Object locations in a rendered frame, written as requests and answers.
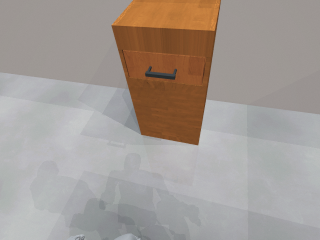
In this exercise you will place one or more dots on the handle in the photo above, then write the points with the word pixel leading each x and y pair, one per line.
pixel 170 76

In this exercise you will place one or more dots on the cabinet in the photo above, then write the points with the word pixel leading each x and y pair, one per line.
pixel 168 110

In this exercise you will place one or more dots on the drawer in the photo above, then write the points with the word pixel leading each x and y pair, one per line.
pixel 190 68

